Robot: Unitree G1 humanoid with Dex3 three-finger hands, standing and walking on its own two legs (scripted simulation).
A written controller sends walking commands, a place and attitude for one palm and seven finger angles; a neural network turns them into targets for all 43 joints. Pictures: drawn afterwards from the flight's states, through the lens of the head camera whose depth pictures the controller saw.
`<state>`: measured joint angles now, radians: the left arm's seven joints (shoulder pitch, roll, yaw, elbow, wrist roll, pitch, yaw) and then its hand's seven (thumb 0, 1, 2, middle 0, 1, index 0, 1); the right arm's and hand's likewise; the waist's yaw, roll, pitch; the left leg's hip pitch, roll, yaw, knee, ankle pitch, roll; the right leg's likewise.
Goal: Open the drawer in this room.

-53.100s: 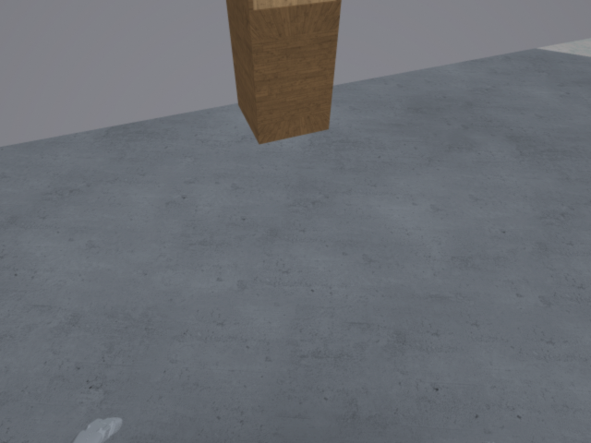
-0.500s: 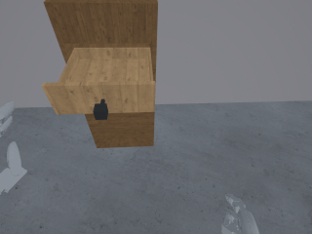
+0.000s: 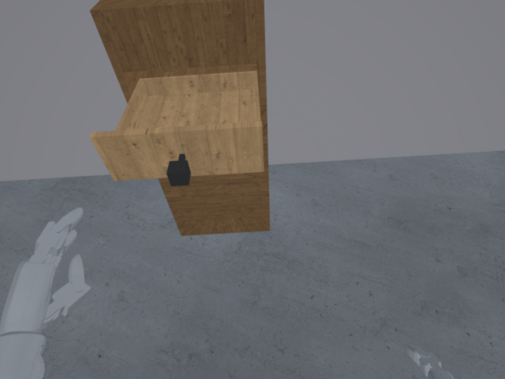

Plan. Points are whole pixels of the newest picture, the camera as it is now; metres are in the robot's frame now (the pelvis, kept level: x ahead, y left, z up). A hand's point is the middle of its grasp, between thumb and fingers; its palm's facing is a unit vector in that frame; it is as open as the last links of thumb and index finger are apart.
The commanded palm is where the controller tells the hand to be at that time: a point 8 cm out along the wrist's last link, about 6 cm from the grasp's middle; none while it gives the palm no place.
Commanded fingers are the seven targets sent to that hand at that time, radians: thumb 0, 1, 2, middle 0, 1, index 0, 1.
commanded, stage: let the arm hang, fingers relaxed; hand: left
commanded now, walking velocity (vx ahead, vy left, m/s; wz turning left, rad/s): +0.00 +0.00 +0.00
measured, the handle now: (180, 167) +0.56 +0.20 +0.00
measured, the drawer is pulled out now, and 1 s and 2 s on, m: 0.30 0.30 0.30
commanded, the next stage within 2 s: look to check the result in 1.02 s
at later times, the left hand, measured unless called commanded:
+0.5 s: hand out of the picture -0.07 +0.24 -0.16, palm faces +0.03 -0.97 -0.24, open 7.3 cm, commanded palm none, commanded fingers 0.00 0.90 0.90 -0.20 -0.30 -0.20 -0.30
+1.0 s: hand out of the picture +0.04 +0.21 -0.16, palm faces -0.03 -0.98 -0.22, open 7.3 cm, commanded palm none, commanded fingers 0.00 0.90 0.90 -0.20 -0.30 -0.20 -0.30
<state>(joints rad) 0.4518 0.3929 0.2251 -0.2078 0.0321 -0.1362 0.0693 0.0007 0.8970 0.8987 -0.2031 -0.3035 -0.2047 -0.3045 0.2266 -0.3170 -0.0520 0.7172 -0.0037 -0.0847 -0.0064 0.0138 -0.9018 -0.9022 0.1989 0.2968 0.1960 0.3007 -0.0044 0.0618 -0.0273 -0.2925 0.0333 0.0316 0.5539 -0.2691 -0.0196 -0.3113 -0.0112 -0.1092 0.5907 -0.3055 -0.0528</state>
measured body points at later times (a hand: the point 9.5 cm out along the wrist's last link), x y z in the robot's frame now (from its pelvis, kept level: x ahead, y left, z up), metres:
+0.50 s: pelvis -0.02 +0.04 +0.01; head +0.00 +0.04 +0.46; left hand -0.07 +0.29 -0.14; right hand +0.00 -0.20 -0.14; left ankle +0.00 +0.14 -0.73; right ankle +0.01 -0.08 -0.73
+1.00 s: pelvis -0.01 +0.03 +0.02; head +0.00 +0.02 +0.46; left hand +0.04 +0.26 -0.14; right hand -0.02 -0.20 -0.15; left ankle +0.00 +0.14 -0.73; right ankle +0.01 -0.08 -0.73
